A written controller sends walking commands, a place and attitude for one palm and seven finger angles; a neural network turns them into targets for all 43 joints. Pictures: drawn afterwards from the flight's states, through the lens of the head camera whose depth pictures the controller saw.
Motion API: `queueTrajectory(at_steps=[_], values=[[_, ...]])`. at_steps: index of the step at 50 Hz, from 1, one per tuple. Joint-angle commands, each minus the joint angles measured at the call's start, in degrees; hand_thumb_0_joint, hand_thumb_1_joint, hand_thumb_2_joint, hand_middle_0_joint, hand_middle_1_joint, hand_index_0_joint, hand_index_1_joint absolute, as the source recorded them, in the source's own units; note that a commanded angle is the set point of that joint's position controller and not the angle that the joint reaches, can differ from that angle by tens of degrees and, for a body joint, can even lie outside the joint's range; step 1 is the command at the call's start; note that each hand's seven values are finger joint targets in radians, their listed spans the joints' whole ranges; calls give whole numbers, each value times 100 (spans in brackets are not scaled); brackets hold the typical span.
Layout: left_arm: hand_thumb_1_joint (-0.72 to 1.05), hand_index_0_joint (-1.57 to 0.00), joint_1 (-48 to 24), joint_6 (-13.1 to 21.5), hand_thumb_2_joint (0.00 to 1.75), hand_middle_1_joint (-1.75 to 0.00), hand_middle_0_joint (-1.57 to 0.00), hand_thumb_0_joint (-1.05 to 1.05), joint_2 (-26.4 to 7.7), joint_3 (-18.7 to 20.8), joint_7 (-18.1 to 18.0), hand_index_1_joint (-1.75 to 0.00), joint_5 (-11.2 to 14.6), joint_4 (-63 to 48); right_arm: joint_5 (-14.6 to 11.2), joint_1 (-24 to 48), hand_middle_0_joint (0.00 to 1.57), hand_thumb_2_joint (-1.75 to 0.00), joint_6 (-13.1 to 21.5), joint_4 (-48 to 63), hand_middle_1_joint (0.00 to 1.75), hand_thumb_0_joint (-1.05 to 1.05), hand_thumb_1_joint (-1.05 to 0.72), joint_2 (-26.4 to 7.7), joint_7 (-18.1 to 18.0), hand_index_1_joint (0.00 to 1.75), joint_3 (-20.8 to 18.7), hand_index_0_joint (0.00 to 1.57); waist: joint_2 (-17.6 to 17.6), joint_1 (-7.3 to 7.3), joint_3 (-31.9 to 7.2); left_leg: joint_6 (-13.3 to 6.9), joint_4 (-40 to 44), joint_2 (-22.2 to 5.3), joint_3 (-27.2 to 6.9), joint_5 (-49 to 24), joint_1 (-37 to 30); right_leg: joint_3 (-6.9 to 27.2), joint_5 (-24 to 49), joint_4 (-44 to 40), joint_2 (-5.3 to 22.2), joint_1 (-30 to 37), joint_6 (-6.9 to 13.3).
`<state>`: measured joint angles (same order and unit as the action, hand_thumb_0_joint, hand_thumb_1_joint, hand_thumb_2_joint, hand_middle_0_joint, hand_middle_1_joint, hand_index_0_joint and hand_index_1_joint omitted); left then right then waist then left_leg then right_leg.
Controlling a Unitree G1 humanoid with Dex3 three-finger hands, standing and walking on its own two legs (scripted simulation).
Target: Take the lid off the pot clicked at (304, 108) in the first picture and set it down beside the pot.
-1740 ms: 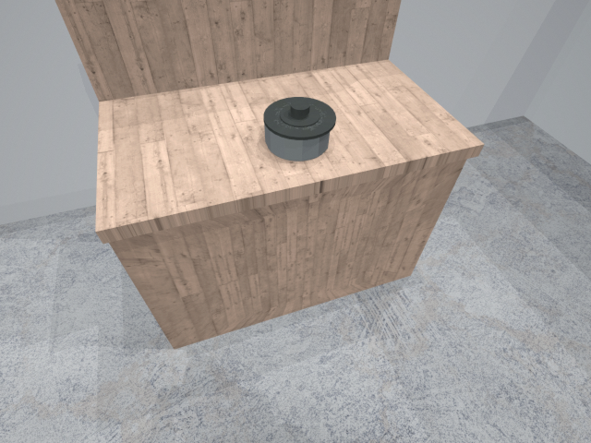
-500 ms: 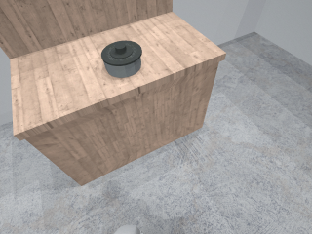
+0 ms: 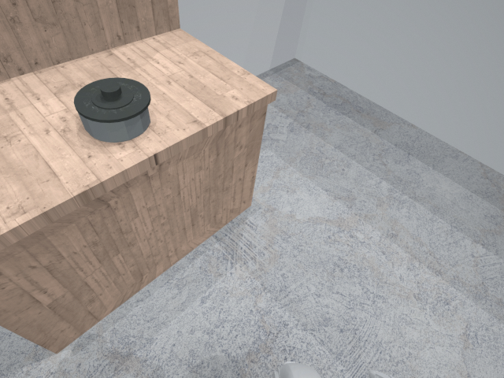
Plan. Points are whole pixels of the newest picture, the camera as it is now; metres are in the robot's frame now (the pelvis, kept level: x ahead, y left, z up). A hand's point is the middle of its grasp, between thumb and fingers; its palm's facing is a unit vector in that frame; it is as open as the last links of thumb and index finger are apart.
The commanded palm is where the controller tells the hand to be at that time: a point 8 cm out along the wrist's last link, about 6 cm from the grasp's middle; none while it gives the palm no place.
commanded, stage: walk to a spot facing it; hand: left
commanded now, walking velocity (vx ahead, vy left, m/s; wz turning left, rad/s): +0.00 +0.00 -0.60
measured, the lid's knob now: (110, 89) +0.69 +0.42 +0.01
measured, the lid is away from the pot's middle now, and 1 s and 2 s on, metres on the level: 0.01 0.01 0.01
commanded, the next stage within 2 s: turn to face it in 1.46 s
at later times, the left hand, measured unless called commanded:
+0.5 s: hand (209, 361) +0.17 +0.08 -0.14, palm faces -0.30 -0.92 -0.25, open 7.4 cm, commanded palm none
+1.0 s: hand (201, 309) +0.27 +0.12 -0.18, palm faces -0.50 -0.85 -0.17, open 7.4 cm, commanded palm none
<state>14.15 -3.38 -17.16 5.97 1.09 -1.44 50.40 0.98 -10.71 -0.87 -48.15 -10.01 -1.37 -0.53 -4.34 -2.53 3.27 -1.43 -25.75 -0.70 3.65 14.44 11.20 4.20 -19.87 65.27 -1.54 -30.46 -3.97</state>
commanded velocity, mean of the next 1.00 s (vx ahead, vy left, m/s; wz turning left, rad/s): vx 0.21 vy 0.00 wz -0.60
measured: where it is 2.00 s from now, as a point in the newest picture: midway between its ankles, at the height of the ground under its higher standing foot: (308, 345)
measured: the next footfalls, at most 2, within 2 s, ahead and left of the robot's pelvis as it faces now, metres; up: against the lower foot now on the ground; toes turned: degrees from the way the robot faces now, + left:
right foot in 0.28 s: +0.03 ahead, -0.16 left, +0.00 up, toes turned -16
left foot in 0.84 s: +0.22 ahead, +0.00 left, +0.00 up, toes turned -29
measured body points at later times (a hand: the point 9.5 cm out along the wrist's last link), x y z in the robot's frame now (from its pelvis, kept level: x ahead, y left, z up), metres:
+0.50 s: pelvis +0.01 -0.07 +0.00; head +0.03 -0.10 +0.45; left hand +0.18 +0.13 -0.12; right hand -0.05 -0.33 -0.15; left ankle +0.05 +0.09 -0.66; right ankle -0.01 -0.15 -0.74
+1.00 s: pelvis +0.15 -0.06 +0.00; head +0.18 -0.03 +0.45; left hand +0.29 +0.16 -0.16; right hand +0.09 -0.30 -0.11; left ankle +0.19 +0.02 -0.74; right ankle +0.06 -0.16 -0.65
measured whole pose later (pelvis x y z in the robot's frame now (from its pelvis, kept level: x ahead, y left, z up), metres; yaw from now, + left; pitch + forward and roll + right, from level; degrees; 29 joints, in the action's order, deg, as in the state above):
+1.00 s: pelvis +0.15 -0.06 +0.00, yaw -37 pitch +0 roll -1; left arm 20.8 -1.1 -14.7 5.8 2.4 -2.0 55.6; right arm 0.9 -14.5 3.9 -50.0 -8.3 -0.6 -1.0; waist -4.5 -3.1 0.8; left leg -2.5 -24.9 -1.0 8.0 15.0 9.9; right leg 1.0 -14.7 66.7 1.0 -30.1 -0.4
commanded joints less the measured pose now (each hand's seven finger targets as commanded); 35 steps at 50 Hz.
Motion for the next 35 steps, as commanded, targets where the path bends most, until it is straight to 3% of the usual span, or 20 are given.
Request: queueTrajectory(at_steps=[1,5,9,11,12,13,14,15,16,17,20,23,27,32,35], values=[[90,-20,-94,26,90,-30,-20,0,-171,-18,71,-30,17,-405,13,-389,20,-90,197,291,30,0,-90,-1028,-100,30,-258,20,1299,241,-158,-694,950,-1495,-776,-1945,-571,-168,93,20,348,-534,-95],[90,-20,-531,11,90,-30,-20,0,-58,-107,92,-30,44,-489,33,-795,20,-90,182,90,30,0,-90,-1205,-76,30,-342,20,1239,414,-179,-786,784,-1711,-506,-2419,-836,-477,-198,-1081,512,-255,-66],[90,-20,-695,79,90,-30,-20,0,15,-162,92,-30,66,-526,64,-942,20,-90,151,-49,30,0,-90,-1360,-24,30,-442,20,1641,528,-416,-719,414,-1837,-144,-2721,-770,-754,-409,-2108,417,479,117],[90,-20,-580,137,90,-30,-20,0,-48,-138,88,-30,72,-487,66,-952,20,-90,148,-84,30,0,-90,-1398,-11,30,-479,20,1592,451,-532,-523,48,-1843,45,-2633,-685,-805,-171,-2873,361,973,241],[90,-20,-347,180,90,-30,-20,0,-127,-117,78,-30,65,-389,54,-962,20,-90,131,-116,30,0,-90,-1402,4,30,-485,20,1373,328,-634,-284,-366,-1730,266,-2329,-530,-903,333,-3473,272,1484,290],[90,-20,-9,245,90,-30,-20,0,-389,-71,34,-30,38,-278,17,-1049,20,-90,115,-119,30,0,-90,-1287,41,30,-473,20,866,179,-815,46,-1142,-1541,528,-1674,120,-668,1078,-4142,437,2488,425],[90,-20,385,313,90,-30,-20,0,-1087,85,-75,-30,-18,-169,-13,-1065,20,-90,91,36,30,0,-90,-816,77,30,-359,20,-1026,-9,-998,438,-2424,-917,959,934,1735,1258,2286,-4638,1879,3608,966],[90,-20,667,258,90,-30,-20,0,-1348,153,-149,-30,91,-121,21,-535,20,-90,37,245,30,0,-90,-838,34,30,-332,20,-1233,-259,-920,505,-3442,-536,299,2291,2247,2079,3531,-4604,2502,3230,1452],[90,-20,597,237,90,-30,-20,0,-1190,122,-195,-30,107,-138,-3,-488,20,-90,21,234,30,0,-90,-905,-1,30,-356,20,-701,-157,-815,417,-3849,-641,-222,1975,2389,1644,3213,-4528,2335,3124,1619],[90,-20,399,257,90,-30,-20,0,-950,105,-219,-30,113,-192,4,-404,20,-90,-6,151,30,0,-90,-915,8,30,-360,20,-1032,-99,-767,414,-3932,-722,-330,1662,2479,1552,2612,-4668,1911,2948,1469],[90,-20,-70,307,90,-30,-20,0,-550,-7,-192,-30,129,-313,92,-450,20,-90,-14,-32,30,0,-90,-905,100,30,-400,20,-293,160,-403,563,-3912,-693,-222,685,2285,1151,1435,-4884,1379,2434,1347],[90,-20,110,426,90,-30,-20,0,-618,15,-156,-30,75,-288,101,-387,20,-90,34,-29,30,0,-90,-864,158,30,-432,20,-156,132,-287,596,-3550,-610,-182,471,2317,1346,483,-5100,1326,2329,1455],[90,-20,414,510,90,-30,-20,0,-622,41,-104,-30,69,-228,93,74,20,-90,119,161,30,0,-90,-838,203,30,-455,20,-274,27,-90,619,-3099,-515,-248,338,2572,1846,-364,-5320,1273,2339,1569],[90,-20,630,569,90,-30,-20,0,-609,54,-94,-30,43,-183,50,477,20,-90,248,391,30,0,-90,-743,227,30,-439,20,-333,-40,16,565,-2407,-300,-307,337,2347,2167,-263,-5304,1219,2227,1613],[90,-20,694,567,90,-30,-20,0,-595,72,-105,-30,21,-170,13,609,20,-90,313,507,30,0,-90,-681,221,30,-429,20,-433,-60,105,488,-1859,-126,-314,495,1847,2354,-135,-5213,1197,1941,1623]])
